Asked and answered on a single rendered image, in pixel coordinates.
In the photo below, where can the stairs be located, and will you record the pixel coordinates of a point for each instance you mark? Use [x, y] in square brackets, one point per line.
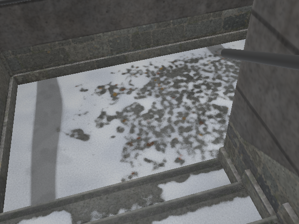
[198, 193]

